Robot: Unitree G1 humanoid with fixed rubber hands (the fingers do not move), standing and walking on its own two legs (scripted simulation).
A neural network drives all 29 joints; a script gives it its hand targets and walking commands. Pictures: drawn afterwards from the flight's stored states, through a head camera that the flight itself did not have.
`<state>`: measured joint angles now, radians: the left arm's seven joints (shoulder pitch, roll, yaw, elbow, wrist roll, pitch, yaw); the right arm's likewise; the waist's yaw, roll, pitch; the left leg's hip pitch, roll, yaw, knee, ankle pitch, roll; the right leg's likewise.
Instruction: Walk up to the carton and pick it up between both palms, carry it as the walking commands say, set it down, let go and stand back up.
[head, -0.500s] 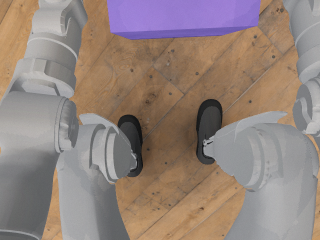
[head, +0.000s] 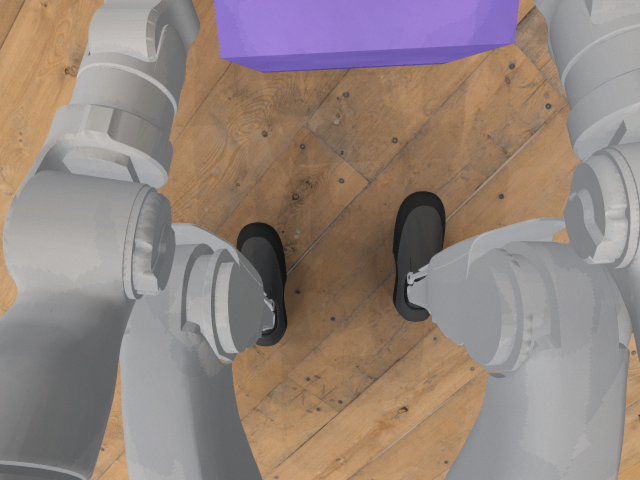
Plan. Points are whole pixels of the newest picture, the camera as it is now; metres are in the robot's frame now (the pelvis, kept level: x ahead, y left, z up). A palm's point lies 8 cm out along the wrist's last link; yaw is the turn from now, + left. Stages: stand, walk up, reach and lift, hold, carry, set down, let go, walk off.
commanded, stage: reach and lift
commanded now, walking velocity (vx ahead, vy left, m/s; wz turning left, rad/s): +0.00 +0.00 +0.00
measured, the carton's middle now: out of the picture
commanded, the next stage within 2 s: none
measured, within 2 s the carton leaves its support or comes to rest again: leaves its support in 0.92 s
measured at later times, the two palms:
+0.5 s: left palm out of the picture +0.56 +0.12 -0.18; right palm out of the picture +0.55 -0.21 -0.18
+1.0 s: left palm out of the picture +0.56 +0.12 -0.16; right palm out of the picture +0.55 -0.22 -0.16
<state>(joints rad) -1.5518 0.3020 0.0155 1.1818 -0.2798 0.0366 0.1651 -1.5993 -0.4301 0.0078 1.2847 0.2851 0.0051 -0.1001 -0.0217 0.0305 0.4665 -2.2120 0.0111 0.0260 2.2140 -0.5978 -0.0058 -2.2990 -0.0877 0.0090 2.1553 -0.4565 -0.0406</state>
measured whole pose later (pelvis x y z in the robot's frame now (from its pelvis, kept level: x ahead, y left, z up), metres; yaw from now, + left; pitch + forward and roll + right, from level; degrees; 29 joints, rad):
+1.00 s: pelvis +0.01 +0.00 -0.01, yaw +0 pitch +35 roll +2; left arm -1.43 0.26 0.15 1.03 -0.18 0.18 0.16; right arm -1.49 -0.40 -0.06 1.11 0.18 0.19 -0.08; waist -0.04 0.05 0.37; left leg -2.24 -0.03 0.01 2.24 -0.62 -0.02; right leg -2.32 -0.06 0.03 2.19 -0.48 -0.02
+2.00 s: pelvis +0.01 +0.00 +0.07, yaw +0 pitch +46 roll +3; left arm -1.17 0.04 0.48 0.69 0.14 0.36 0.11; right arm -1.23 -0.17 -0.37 0.79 -0.16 0.37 -0.08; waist -0.02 0.03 -0.07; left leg -2.19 -0.03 0.00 1.95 -0.58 -0.03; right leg -2.27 -0.02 0.04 1.90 -0.44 -0.01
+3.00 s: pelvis +0.03 +0.00 +0.18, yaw -2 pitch +43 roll +3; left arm -0.91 -0.08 0.53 0.60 0.24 0.39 0.09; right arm -0.97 -0.01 -0.44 0.68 -0.29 0.42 -0.11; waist 0.01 0.02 -0.25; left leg -1.82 -0.02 0.00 1.59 -0.52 -0.03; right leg -1.90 0.00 0.03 1.55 -0.40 0.00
